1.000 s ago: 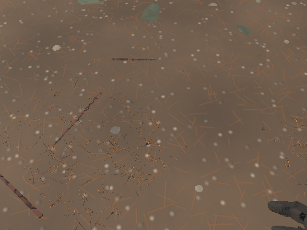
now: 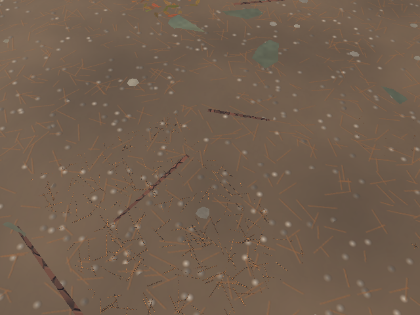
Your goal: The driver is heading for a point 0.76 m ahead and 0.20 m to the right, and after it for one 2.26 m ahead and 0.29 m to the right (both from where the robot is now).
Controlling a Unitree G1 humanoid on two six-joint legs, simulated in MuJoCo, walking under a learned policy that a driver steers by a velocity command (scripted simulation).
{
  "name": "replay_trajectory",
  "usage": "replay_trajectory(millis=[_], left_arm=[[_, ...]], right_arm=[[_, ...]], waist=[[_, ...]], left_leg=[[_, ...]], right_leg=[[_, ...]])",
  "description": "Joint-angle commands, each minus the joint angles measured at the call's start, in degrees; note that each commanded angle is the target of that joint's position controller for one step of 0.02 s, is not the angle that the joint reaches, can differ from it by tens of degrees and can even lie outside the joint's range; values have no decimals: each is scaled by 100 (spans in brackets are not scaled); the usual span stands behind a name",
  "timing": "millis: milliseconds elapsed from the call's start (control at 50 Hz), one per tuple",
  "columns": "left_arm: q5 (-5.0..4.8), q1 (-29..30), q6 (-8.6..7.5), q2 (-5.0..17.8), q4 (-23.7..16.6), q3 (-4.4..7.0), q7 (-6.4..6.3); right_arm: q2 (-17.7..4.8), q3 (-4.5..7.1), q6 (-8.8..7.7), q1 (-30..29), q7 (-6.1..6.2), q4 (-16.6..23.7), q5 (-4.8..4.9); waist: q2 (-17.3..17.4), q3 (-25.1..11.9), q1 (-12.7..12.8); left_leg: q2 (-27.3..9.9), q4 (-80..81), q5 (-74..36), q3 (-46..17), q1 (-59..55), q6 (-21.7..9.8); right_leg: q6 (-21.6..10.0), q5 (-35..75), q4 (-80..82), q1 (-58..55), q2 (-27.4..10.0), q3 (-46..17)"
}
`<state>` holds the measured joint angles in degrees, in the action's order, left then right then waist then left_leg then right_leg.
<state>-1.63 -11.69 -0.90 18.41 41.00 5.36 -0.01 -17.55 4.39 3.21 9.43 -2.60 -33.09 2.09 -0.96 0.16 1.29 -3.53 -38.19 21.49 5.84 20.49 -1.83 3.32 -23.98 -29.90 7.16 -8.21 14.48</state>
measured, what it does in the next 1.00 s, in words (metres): walks ahead, turning right: right foot, then left foot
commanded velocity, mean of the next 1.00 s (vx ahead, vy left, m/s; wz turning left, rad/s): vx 0.86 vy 0.00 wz -0.54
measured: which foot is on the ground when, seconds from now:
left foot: down 0.00-0.48, up 0.50-0.86, down 0.88-1.00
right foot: down 0.00-0.02, up 0.04-0.44, down 0.46-0.86, up 0.88-1.00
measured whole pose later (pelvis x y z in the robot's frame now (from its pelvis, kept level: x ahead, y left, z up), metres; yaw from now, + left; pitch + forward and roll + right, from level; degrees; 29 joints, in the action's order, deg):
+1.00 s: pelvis +0.72 +0.03 +0.00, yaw -37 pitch +1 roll +2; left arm -2.1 -16.7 -2.2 18.8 39.0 3.4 0.0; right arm -16.6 3.0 -6.5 14.5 0.1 -35.6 -0.6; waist -2.4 1.0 -1.0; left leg 0.0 -32.7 14.8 -1.1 18.5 2.5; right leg -3.5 -20.2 -79.6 26.1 1.6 -4.6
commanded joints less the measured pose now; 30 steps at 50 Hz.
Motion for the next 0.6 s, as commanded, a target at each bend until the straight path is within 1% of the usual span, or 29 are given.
replay_trajectory(millis=[20, 40, 60, 80, 100, 120, 140, 160, 180, 200, 220, 260, 280, 320, 340, 360, 380, 400, 420, 440, 460, 480, 500, 520, 540, 560, 580, 600], left_arm=[[101, 625, -187, 361, -444, 59, 48], [136, 1097, -394, 56, -1031, -67, 36], [-102, 1447, -587, 565, -983, 6, 133], [-197, 1331, -656, 614, -907, 17, 205], [-114, 967, -653, 570, -672, -2, 226], [8, 749, -610, 561, -480, 6, 246], [-12, 445, -538, 512, -309, -1, 302], [-41, 330, -464, 453, -179, -28, 331], [-80, 343, -398, 393, -133, -54, 331], [-138, 438, -344, 351, -145, -72, 303], [-159, 545, -321, 317, -193, -90, 278], [-112, 731, -352, 281, -257, -128, 285], [-92, 815, -385, 255, -259, -147, 317], [-103, 985, -448, 143, -290, -199, 425], [-116, 1033, -482, 118, -322, -209, 481], [-131, 1063, -508, 135, -363, -199, 520], [-161, 1027, -513, 183, -405, -171, 536], [-207, 840, -484, 272, -432, -131, 534], [-236, 434, -419, 401, -410, -75, 521], [-233, -420, -320, 657, -258, 42, 486], [-200, -1973, -207, 1081, 142, 234, 396], [-163, -3124, -102, 1124, 466, 256, 240], [79, -2662, -145, 977, 500, 122, 224], [182, -1824, -246, 664, 63, 3, 209], [165, -1803, -305, 460, -114, 0, 188], [167, -1412, -374, 459, -174, -20, 207], [160, -940, -436, 459, -346, -26, 209], [192, -536, -439, 522, -488, -15, 160]], right_arm=[[-1233, 517, -189, 2217, 136, -405, 40], [-1829, 538, -427, 2290, 124, -256, -24], [-1103, 326, -616, 2126, 92, -187, -63], [-867, 205, -710, 1962, 101, -210, -149], [-659, 117, -738, 1622, 104, -160, -167], [-508, 39, -729, 1181, 112, -135, -173], [-502, -1, -750, 995, 148, -99, -226], [-507, -1, -794, 978, 173, -132, -270], [-542, 6, -839, 1068, 194, -188, -316], [-555, 12, -888, 1141, 211, -234, -370], [-558, 8, -935, 1179, 224, -297, -389], [-546, -24, -1003, 1188, 276, -426, -370], [-538, -34, -1038, 1233, 308, -496, -353], [-546, -49, -1061, 1365, 371, -657, -311], [-596, -51, -1040, 1392, 407, -715, -306], [-692, -42, -1004, 1464, 461, -771, -315], [-818, -21, -938, 1547, 528, -829, -327], [-973, 17, -846, 1551, 610, -852, -342], [-1141, 75, -758, 1448, 705, -829, -355], [-1268, 125, -692, 1164, 755, -760, -373], [-1344, 155, -677, 629, 735, -594, -416], [-1015, 71, -776, -91, 596, -463, -328], [426, -338, -1056, 443, 384, -162, -299], [327, -453, -1340, 635, 214, 224, 33], [-314, -346, -1484, 19, 131, 408, 96], [-320, -321, -1496, 74, 106, 457, 39], [-261, -341, -1415, 245, 145, 319, -129], [-312, -320, -1306, 450, 180, 245, -217]], waist=[[1150, -460, -1186], [2528, -614, -1062], [1250, -368, -1233], [1092, -74, -992], [584, 99, -702], [469, 288, -454], [782, 345, -296], [714, 393, -289], [571, 459, -332], [445, 574, -382], [412, 695, -388], [440, 812, -367], [417, 831, -395], [388, 875, -446], [418, 863, -427], [538, 752, -398], [731, 563, -324], [950, 341, -149], [1164, 95, 156], [1280, -270, 667], [1166, -803, 1403], [26, -723, 2031], [-1918, -726, 866], [-1405, -1339, 472], [-308, -757, 587], [706, -158, 10], [938, 95, -306], [790, 353, -541]], left_leg=[[-252, 1210, 566, -1248, -3169, -968], [-1593, 2638, 2231, -4956, -3979, -2069], [-1933, 2960, 2258, -4780, -3882, -2004], [-1867, 2775, 1875, -4193, -3584, -1774], [-1635, 2636, 1344, -3408, -3156, -1481], [-1297, 2632, 659, -2631, -2662, -1188], [-1096, 2726, 58, -2055, -2180, -971], [-955, 2846, -510, -1608, -2009, -827], [-874, 2937, -930, -1202, -1887, -705], [-788, 3059, -1176, -829, -1697, -578], [-694, 3185, -1439, -498, -1557, -453], [-548, 3457, -1926, 65, -1414, -213], [-512, 3551, -2270, 265, -1407, -59], [-536, 3575, -3259, 535, -1646, 205], [-561, 3452, -4119, 650, -1849, 318], [-585, 3176, -5445, 715, -2127, 422], [-636, 2790, -6848, 751, -2504, 489], [-718, 2281, -8159, 785, -2862, 532], [-836, 1585, -9311, 809, -3032, 536], [-937, 545, -10020, 745, -2869, 500], [-916, -1097, -9999, 571, -2124, 422], [-12, -3999, -5399, 622, -669, 433], [903, -6387, 1311, -485, 2171, 476], [894, -6640, 996, -1571, 3232, 166], [662, -5775, 340, -1624, 3068, -189], [398, -4943, -93, -1583, 2808, -285], [190, -4400, -252, -1627, 2339, -211], [66, -4079, -329, -1644, 2016, -50]], right_leg=[[-440, 593, -2553, 2472, -237, -12], [-191, -1025, -4357, 5010, 919, -932], [-405, -509, -4775, 5617, 476, -1694], [-613, -1, -4721, 5692, 270, -1720], [-676, 555, -4445, 5450, 22, -1692], [-672, 1099, -4064, 5081, -119, -1701], [-625, 1535, -3944, 4619, -213, -1709], [-549, 1899, -3957, 4502, -154, -1673], [-484, 2191, -3920, 4493, -37, -1753], [-437, 2428, -3715, 4461, 174, -1942], [-410, 2698, -3326, 4409, 351, -2015], [-415, 3290, -2497, 4102, 548, -1695], [-467, 3564, -2141, 3878, 599, -1502], [-613, 3752, -1515, 3566, 707, -1157], [-715, 3704, -1218, 3392, 824, -964], [-825, 3551, -1028, 3168, 1016, -720], [-928, 3302, -949, 2968, 1222, -478], [-1023, 3001, -938, 2720, 1410, -289], [-1093, 2689, -988, 2272, 1548, -164], [-1224, 2328, -1158, 1387, 1599, -210], [-1504, 2114, -1151, -239, 1455, -740], [-1818, 2464, -348, -1560, 1074, -1452], [-2448, 1280, -886, -2826, 464, -3274], [-3162, -1874, 733, -2719, -416, -6050], [-2794, -2271, 1739, -1918, -487, -6399], [-2588, -2040, 1971, -834, -482, -6191], [-2565, -1645, 1994, 115, -208, -5840], [-2561, -1309, 2064, 875, 99, -5426]])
